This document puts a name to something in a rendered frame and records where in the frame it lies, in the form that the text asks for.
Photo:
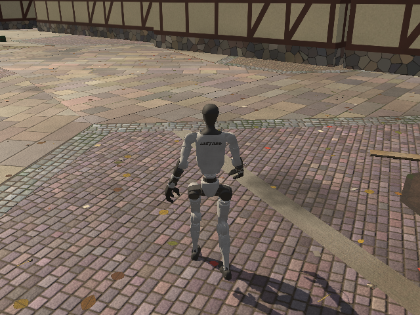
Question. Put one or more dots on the right robot upper arm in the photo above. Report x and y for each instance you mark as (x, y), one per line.
(234, 148)

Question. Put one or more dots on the robot right foot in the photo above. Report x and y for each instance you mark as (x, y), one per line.
(227, 273)

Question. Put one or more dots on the left robot upper arm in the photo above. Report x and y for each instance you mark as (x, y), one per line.
(186, 149)

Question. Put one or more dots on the left robot forearm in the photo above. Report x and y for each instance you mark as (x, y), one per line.
(175, 176)

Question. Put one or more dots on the robot left hand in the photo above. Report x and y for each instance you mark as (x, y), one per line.
(168, 193)

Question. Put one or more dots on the robot right hand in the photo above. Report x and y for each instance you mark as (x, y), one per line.
(234, 172)

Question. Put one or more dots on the right robot forearm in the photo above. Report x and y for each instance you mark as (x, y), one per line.
(239, 169)

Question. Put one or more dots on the robot right thigh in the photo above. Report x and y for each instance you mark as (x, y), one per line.
(223, 206)

